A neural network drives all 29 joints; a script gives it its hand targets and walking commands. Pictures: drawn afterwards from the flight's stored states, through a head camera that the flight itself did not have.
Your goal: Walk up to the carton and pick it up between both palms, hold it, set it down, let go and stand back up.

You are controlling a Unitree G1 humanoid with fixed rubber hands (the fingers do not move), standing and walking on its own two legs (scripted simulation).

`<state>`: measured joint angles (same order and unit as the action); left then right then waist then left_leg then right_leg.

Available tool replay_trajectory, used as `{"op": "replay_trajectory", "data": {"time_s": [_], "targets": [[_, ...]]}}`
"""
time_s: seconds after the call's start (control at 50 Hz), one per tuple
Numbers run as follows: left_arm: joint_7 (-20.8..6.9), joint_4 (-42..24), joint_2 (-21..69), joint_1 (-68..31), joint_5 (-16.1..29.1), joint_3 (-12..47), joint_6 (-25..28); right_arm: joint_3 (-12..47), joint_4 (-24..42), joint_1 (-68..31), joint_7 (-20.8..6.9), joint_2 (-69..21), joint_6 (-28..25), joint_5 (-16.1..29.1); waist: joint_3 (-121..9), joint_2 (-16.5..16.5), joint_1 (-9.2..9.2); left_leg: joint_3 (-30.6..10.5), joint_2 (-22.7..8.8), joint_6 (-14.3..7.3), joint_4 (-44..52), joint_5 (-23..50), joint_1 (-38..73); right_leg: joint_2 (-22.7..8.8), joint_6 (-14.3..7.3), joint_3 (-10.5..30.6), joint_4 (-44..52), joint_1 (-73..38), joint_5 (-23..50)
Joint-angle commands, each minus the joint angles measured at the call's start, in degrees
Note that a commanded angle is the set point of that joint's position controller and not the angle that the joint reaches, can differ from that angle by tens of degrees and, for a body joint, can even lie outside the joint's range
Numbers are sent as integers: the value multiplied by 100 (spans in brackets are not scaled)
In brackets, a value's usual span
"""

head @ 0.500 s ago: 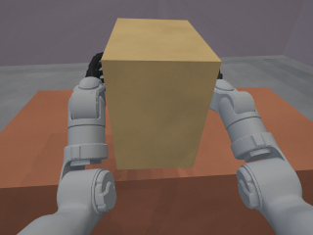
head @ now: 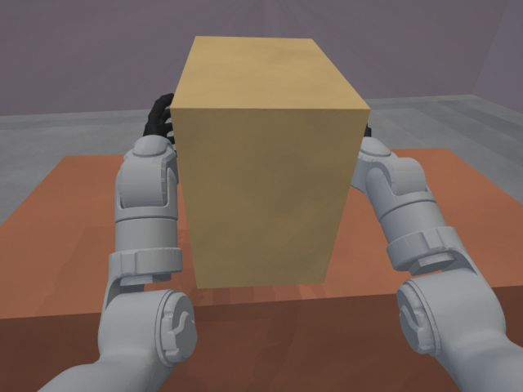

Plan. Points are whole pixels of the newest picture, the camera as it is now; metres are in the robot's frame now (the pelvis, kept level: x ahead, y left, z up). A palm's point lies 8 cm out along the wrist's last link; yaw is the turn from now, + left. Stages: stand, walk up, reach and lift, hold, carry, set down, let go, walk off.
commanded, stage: hold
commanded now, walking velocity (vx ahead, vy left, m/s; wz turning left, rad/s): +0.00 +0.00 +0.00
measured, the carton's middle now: (258, 156) +0.40 +0.00 +0.25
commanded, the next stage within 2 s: none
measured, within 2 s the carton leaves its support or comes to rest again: neither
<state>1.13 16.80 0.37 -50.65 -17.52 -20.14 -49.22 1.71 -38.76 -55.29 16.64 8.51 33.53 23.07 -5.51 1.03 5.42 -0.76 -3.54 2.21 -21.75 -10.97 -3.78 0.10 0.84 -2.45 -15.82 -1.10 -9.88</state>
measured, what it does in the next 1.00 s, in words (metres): stands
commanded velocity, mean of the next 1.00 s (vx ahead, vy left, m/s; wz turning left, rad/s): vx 0.00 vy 0.00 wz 0.00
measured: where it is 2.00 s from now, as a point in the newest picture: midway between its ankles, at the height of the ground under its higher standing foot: outside the picture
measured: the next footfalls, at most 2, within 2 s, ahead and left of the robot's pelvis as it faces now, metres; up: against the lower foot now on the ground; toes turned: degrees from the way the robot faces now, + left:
none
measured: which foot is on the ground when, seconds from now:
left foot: down 0.00-1.00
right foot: down 0.00-1.00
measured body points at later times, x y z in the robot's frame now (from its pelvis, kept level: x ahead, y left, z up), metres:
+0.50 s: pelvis +0.00 +0.00 +0.00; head -0.10 +0.01 +0.44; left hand +0.37 +0.15 +0.30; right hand +0.38 -0.14 +0.28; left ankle +0.02 +0.14 -0.75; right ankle +0.00 -0.13 -0.75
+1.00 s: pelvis -0.01 -0.01 +0.00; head -0.10 +0.01 +0.44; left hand +0.37 +0.15 +0.30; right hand +0.38 -0.14 +0.28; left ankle +0.02 +0.14 -0.75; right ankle +0.00 -0.13 -0.75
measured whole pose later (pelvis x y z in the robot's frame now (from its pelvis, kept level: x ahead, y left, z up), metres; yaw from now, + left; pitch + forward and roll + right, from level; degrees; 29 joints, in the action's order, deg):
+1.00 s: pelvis -0.01 -0.01 +0.00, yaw +0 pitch -7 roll -1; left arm -1.2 22.4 -1.6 -54.8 -18.8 -22.0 -48.3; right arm -0.4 -43.4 -57.8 16.3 6.9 32.5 20.9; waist -5.9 1.3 3.9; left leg -0.7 -3.7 2.6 -20.5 -9.8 -3.4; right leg 0.3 0.3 -2.3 -16.5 -0.6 -9.8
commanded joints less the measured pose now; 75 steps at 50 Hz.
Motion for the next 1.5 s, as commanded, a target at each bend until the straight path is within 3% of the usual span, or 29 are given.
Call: {"op": "replay_trajectory", "data": {"time_s": [0.0,0.14,0.16,0.24,0.3,0.36,0.42,0.48,0.58,0.7,0.72,0.76,0.78,0.82,0.88,0.98,1.06,1.14,1.22,1.3,1.32,1.44,1.48], "targets": [[-825,-222,3357,-3845,995,2362,287,1484,1869,-5008,-580,-3861,-261,764,-1710,-206,-22,170,651,66,191,1370,532,556,262,70,150,-149,1168],[-839,-69,3370,-3912,1018,2318,309,1390,1762,-5066,-598,-3860,-266,692,-1667,-192,-8,193,644,36,257,1133,422,544,238,84,180,-70,940],[-850,-214,3363,-4203,999,2257,328,1339,1531,-5142,-621,-3871,-258,711,-1815,-429,-154,169,564,57,266,1250,577,523,166,97,87,33,751],[-837,-109,3246,-4251,975,2161,340,1292,1348,-5147,-683,-3806,-241,694,-1843,-348,-239,155,515,75,233,1444,565,556,138,102,145,-15,757],[-863,-143,3404,-3980,1062,2253,326,1356,1771,-5185,-638,-3809,-297,747,-2110,-279,-144,219,555,102,120,1700,699,561,183,118,98,-214,1118],[-970,-35,3269,-3922,966,2166,253,1225,1399,-4867,-574,-3739,-193,678,-1740,-303,2,234,566,126,152,1652,724,547,165,123,178,-118,1019],[-1068,73,3259,-3945,878,2066,221,1109,1260,-4880,-577,-3692,-169,585,-1446,-339,33,226,571,114,301,1317,448,493,161,139,227,-211,822],[-1109,148,3176,-4119,904,2002,270,1148,1424,-5119,-580,-3782,-193,603,-1468,-254,-34,230,612,62,349,1084,294,436,194,136,228,-220,726],[-1038,39,3333,-4266,969,2083,347,1167,1557,-5270,-604,-3831,-260,637,-1715,-426,-57,244,575,95,219,1545,565,482,179,121,133,-206,931],[-1073,330,3195,-4104,846,1810,382,1137,1362,-5232,-643,-3857,-280,563,-1479,-52,-202,275,547,-41,439,936,204,461,190,84,221,-224,481],[-1064,422,3193,-4228,845,1795,379,1075,1403,-5394,-650,-3820,-284,534,-1560,-146,-208,258,567,-49,424,939,218,457,186,90,206,-206,513],[-1018,333,3146,-4328,906,1783,444,1151,1429,-5461,-659,-3912,-322,561,-1753,54,-225,239,576,-95,338,877,296,434,195,100,172,-104,453],[-1002,398,3159,-4368,873,1779,451,1110,1290,-5426,-663,-3934,-307,541,-1634,-47,-297,260,621,-98,366,875,252,454,198,98,201,-45,416],[-1019,407,3186,-4175,869,1840,421,992,1182,-5160,-648,-3788,-296,481,-1536,-231,-128,261,569,-36,370,1050,391,453,185,83,201,1,590],[-1039,261,3166,-4178,939,1946,405,1071,1139,-5051,-635,-3757,-292,556,-1649,-261,-77,278,571,10,329,1142,480,472,171,111,181,-108,578],[-1047,174,3244,-4226,931,2015,429,1156,1378,-5173,-586,-3893,-320,559,-1748,-226,-87,266,601,18,240,1302,365,465,199,92,170,-199,813],[-1029,176,3317,-3963,923,2092,373,1147,1511,-5069,-548,-3811,-305,596,-1740,-402,2,221,602,70,194,1368,418,466,191,81,111,-244,954],[-1011,41,3386,-3865,959,2178,348,1302,1691,-4976,-548,-3823,-299,653,-1725,-269,-5,202,591,99,167,1566,496,486,204,103,124,-238,1046],[-974,-220,3394,-3835,974,2349,295,1372,1714,-4904,-523,-3763,-283,771,-1774,-496,58,180,570,170,49,1745,725,507,172,116,95,-214,1149],[-900,-344,3447,-4053,1071,2385,310,1353,1727,-5002,-611,-3858,-274,764,-1827,-425,-60,149,557,141,158,1535,489,526,132,59,130,-50,809],[-870,-381,3491,-4168,1095,2432,327,1353,1753,-5112,-624,-3887,-274,748,-1824,-386,-16,142,525,136,164,1542,508,544,134,34,103,-61,845],[-898,-189,3406,-3735,921,2217,216,1384,1572,-4845,-632,-3739,-242,740,-1652,-318,-167,184,529,185,141,1790,717,557,136,68,136,-155,970],[-904,-313,3433,-3889,982,2295,235,1449,1827,-5081,-632,-3756,-271,772,-1799,-297,-86,175,512,173,120,1769,726,568,156,81,136,-170,971]]}}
